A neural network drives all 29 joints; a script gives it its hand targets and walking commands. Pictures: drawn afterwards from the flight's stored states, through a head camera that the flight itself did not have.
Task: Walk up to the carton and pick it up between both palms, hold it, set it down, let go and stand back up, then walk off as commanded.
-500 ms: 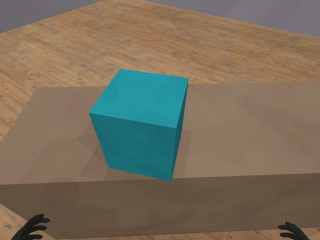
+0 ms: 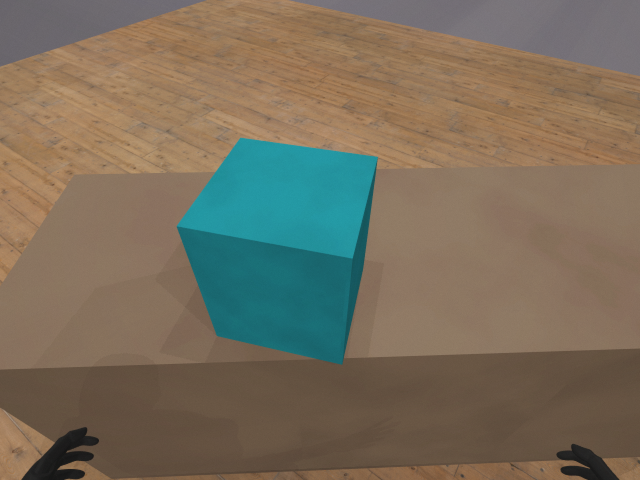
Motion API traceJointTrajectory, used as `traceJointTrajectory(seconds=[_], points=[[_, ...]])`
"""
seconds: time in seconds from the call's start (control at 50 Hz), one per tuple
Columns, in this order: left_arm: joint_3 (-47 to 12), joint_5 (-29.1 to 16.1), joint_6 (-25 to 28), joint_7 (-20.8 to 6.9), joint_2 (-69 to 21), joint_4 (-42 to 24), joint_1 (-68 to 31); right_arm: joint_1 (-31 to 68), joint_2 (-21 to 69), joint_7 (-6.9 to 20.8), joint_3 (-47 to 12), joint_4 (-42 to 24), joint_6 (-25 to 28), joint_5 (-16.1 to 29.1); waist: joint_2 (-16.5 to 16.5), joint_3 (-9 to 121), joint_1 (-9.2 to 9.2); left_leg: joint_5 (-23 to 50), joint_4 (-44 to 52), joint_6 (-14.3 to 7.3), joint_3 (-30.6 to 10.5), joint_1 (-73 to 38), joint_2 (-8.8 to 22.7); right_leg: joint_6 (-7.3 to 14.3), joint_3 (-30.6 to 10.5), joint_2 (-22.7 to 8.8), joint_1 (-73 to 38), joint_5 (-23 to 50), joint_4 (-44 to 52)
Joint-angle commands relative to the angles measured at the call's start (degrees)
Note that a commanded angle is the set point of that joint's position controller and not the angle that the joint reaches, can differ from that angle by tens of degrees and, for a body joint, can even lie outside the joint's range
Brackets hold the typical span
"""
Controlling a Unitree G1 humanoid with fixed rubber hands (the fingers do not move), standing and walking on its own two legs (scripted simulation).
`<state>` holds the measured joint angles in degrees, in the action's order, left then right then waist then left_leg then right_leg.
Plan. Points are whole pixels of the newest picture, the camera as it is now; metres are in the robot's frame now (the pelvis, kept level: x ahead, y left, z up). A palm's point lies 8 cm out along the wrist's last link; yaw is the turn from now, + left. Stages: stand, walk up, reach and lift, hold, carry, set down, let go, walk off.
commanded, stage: walk up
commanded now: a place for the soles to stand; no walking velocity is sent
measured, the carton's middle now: (291, 252) +0.46 +0.06 +0.03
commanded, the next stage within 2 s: none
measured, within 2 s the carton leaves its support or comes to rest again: neither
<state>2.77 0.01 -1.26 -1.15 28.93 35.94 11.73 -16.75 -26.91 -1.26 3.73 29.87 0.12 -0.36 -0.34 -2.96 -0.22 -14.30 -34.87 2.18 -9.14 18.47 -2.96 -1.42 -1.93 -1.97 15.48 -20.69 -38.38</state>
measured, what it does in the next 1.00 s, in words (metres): stands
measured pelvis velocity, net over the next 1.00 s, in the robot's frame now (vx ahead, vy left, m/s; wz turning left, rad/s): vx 0.00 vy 0.00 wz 0.00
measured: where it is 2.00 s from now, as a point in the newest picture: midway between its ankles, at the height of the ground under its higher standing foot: outside the picture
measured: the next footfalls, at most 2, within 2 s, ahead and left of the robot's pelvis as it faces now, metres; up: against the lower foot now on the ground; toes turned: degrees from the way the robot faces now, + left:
none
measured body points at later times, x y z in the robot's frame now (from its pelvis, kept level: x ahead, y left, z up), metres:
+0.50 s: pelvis +0.00 +0.00 +0.00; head +0.01 -0.01 +0.45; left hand +0.15 +0.34 -0.05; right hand +0.15 -0.33 -0.05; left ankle +0.06 +0.15 -0.72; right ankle +0.00 -0.14 -0.72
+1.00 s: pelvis +0.00 +0.00 +0.00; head +0.01 -0.01 +0.45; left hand +0.15 +0.34 -0.05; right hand +0.15 -0.33 -0.06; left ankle +0.06 +0.15 -0.72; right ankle +0.00 -0.14 -0.72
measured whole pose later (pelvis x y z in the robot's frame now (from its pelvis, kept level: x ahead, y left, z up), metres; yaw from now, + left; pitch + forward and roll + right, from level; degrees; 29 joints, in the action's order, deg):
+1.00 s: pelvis +0.00 +0.00 +0.00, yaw +0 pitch -2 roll +1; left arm 3.1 0.0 -1.5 -1.2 28.9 35.9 11.7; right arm -16.9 -26.9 -1.5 3.7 29.9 0.1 -0.4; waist -0.3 -3.0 -0.2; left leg -14.4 -35.0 2.3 -9.5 18.5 -2.9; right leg -1.2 -1.7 -1.9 15.5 -21.0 -38.8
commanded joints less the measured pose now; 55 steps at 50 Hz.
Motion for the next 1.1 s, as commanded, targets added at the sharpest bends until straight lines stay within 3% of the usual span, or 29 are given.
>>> traceJointTrajectory(seconds=[0.0,0.06,0.1,0.18,0.3,0.32,0.36,0.4,0.5,0.54,0.58,0.62,0.7,0.82,0.88,0.94,0.96,1.02,1.04,1.08], points=[[4.8,1.4,-0.3,0.1,10.6,-3.9,-1.2,0.1,-13.8,-0.4,2.5,0.5,1.3,0.3,0.0,1.9,-1.16,-1.3,7.0,-5.2,-13.5,5.7,6.0,5.9,-3.9,-3.7,-4.8,-0.7,5.3],[4.7,1.3,-0.1,0.0,10.3,-3.7,-1.6,0.3,-13.6,-0.4,2.4,0.2,1.5,0.3,-0.1,2.3,-1.16,1.3,6.1,-4.8,-10.8,4.4,5.3,5.7,-3.4,-4.4,-4.4,1.7,4.6],[4.9,1.3,-0.2,-0.1,10.0,-3.9,-1.5,-0.7,-13.4,-0.5,2.4,0.5,1.5,0.1,0.2,3.0,-1.02,0.8,6.8,-5.5,-13.4,3.7,6.2,5.4,-3.5,-3.6,-4.3,0.5,3.7],[4.9,1.2,-0.4,0.0,10.6,-3.9,-1.5,-0.1,-13.3,-0.4,2.5,0.6,1.4,0.3,1.1,2.4,-0.86,0.1,7.4,-6.0,-14.7,4.0,6.7,5.3,-4.0,-3.0,-4.3,-0.5,4.2],[4.8,1.3,-0.2,0.0,10.7,-4.0,-1.4,0.0,-13.1,-0.5,2.4,0.2,1.4,0.4,0.1,2.4,-1.40,3.5,5.3,-4.6,-11.1,3.9,6.0,5.8,-3.7,-4.5,-4.8,2.6,4.8],[4.8,1.2,-0.3,0.0,10.7,-4.0,-1.7,-0.2,-13.3,-0.6,2.3,0.4,1.4,0.3,-0.8,2.7,-0.96,3.7,5.0,-5.0,-12.0,3.4,6.0,5.8,-3.6,-4.2,-3.8,1.6,4.4],[4.8,1.1,-0.4,0.0,10.3,-4.0,-1.5,-0.5,-13.7,-0.5,2.4,0.6,1.4,0.3,1.5,2.8,-0.79,0.8,6.7,-5.6,-13.5,3.1,6.6,5.4,-3.2,-3.3,-3.6,-0.7,3.8],[4.8,1.3,-0.3,0.0,10.1,-4.2,-1.3,-0.5,-14.2,-0.6,2.6,0.4,1.4,0.3,1.5,2.6,-0.99,0.8,7.1,-6.1,-14.4,3.9,6.7,5.4,-3.3,-3.0,-4.1,-0.9,3.8],[4.8,1.4,-0.3,0.1,10.7,-3.9,-1.2,0.0,-13.6,-0.6,2.3,0.5,1.4,0.4,0.1,2.7,-1.33,2.9,5.2,-4.5,-11.3,4.1,6.1,6.2,-3.6,-4.5,-4.9,1.5,5.0],[4.7,1.3,-0.4,0.1,10.7,-3.9,-1.5,-0.9,-13.7,-0.6,2.4,0.8,1.4,0.6,0.1,3.7,-0.63,2.6,5.5,-5.1,-12.4,2.8,6.0,6.1,-3.6,-4.1,-4.4,2.8,3.8],[4.6,1.1,-0.6,0.0,9.8,-3.9,-1.7,-0.4,-14.3,-0.6,2.7,0.6,1.3,0.3,2.1,2.8,-0.65,3.7,7.1,-6.7,-15.5,1.8,7.6,4.9,-3.0,-2.4,-2.9,0.9,2.3],[4.6,1.2,-0.5,0.1,10.0,-4.3,-1.9,-1.5,-14.1,-0.8,2.4,0.7,1.2,0.1,1.5,2.7,-0.47,1.7,7.3,-7.0,-17.0,2.3,8.2,5.2,-3.6,-2.4,-2.5,-2.1,3.3],[5.0,1.6,-0.1,0.1,11.2,-3.8,-1.3,0.3,-13.2,-0.4,2.5,0.4,1.3,0.5,-1.2,1.3,-1.20,-1.1,5.4,-4.4,-11.1,5.8,5.2,6.5,-4.4,-5.2,-4.8,-0.9,6.8],[4.8,1.3,-0.4,0.0,10.3,-4.3,-1.1,0.1,-13.7,-0.6,2.4,0.3,1.2,0.2,1.7,2.6,-1.03,4.0,5.8,-6.0,-13.8,3.2,6.5,5.3,-3.0,-3.1,-3.7,1.5,3.1],[4.8,1.3,-0.6,0.0,10.6,-4.0,-1.6,-0.2,-14.0,-0.6,2.4,0.5,1.2,0.3,-0.6,1.8,-0.94,1.1,5.7,-5.6,-13.1,5.2,6.4,5.6,-4.0,-4.0,-4.6,0.8,4.9],[4.9,1.3,-0.4,0.0,10.3,-4.3,-1.8,-0.4,-13.4,-0.6,2.5,0.4,1.2,0.3,1.0,2.0,-1.06,1.5,5.6,-4.9,-11.7,4.5,5.9,5.9,-3.5,-4.3,-4.3,0.7,4.3],[4.8,1.4,-0.4,0.0,10.5,-4.1,-1.1,-0.5,-13.6,-0.6,2.5,0.3,1.2,0.5,0.6,2.7,-0.83,0.9,5.8,-5.4,-13.1,3.9,6.3,6.1,-3.7,-3.9,-3.8,1.1,4.4],[5.0,1.4,-0.3,-0.2,10.6,-4.3,-2.2,-0.6,-13.6,-0.7,2.5,0.3,1.3,0.4,-1.0,2.2,-0.85,0.7,5.2,-5.2,-11.8,4.3,5.7,6.2,-3.8,-4.8,-4.1,0.6,5.3],[4.7,1.3,-0.4,-0.1,10.5,-4.3,-1.8,-0.5,-13.8,-0.6,2.4,0.5,1.2,0.4,0.2,2.3,-0.90,1.1,5.1,-5.1,-11.6,4.6,5.8,6.2,-4.1,-4.8,-4.0,0.8,5.1],[4.9,1.2,-0.4,0.0,10.4,-4.2,-2.5,-0.4,-14.0,-0.6,2.6,0.8,1.4,0.5,-0.4,2.0,-1.01,2.5,5.8,-5.2,-12.3,4.0,5.9,5.7,-3.5,-3.9,-4.1,1.3,4.2]])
